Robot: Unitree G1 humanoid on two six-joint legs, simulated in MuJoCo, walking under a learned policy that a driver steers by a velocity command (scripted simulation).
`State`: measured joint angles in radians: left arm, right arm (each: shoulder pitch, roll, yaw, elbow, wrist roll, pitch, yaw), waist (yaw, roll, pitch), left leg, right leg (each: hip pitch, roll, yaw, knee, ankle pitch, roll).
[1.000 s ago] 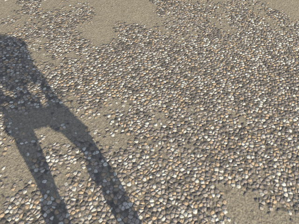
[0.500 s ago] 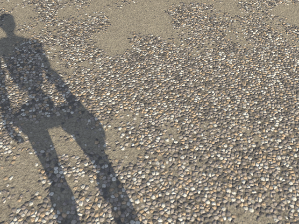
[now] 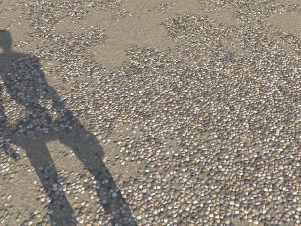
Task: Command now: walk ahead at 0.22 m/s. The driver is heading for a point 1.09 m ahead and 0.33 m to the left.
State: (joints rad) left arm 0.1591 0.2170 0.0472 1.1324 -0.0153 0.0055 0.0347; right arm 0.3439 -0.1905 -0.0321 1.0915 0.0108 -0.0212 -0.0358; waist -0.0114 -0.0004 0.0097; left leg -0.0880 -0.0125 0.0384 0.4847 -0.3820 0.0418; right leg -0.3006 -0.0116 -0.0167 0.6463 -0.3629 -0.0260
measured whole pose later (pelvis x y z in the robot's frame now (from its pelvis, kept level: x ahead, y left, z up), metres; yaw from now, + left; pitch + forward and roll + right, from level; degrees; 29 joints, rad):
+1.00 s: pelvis +0.43 +0.07 +0.01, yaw +29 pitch +2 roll +0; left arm 0.04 0.29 0.07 0.77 0.01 -0.11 0.02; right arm 0.32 -0.24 -0.08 0.81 0.02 -0.07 0.01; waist -0.05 -0.03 0.03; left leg -0.17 -0.13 -0.08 0.33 -0.18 0.12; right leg -0.69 -0.12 0.11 0.82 -0.07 0.04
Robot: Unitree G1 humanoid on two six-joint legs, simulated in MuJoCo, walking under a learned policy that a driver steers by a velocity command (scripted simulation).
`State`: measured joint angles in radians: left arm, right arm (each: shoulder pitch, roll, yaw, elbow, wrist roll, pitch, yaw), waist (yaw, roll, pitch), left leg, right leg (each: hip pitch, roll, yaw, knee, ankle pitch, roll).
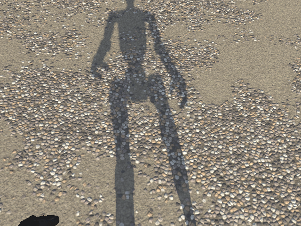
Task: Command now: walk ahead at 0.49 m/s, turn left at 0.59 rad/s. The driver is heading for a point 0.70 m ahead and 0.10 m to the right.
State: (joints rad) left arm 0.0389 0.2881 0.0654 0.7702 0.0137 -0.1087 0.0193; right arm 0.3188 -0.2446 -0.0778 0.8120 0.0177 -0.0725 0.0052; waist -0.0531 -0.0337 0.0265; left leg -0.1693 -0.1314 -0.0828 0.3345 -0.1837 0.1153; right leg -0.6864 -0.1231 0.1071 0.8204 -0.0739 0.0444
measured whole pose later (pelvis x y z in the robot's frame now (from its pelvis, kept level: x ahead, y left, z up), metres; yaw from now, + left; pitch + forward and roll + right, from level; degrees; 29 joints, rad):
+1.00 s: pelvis +0.52 +0.04 +0.00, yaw -3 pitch +1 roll +2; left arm 0.20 0.31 0.08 0.75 -0.02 -0.03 -0.01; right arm 0.32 -0.26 -0.07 0.83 -0.02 -0.10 0.00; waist -0.05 -0.05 0.01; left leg -0.08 -0.01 0.17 0.27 -0.21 0.03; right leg -0.71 -0.10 0.07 0.97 -0.09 0.01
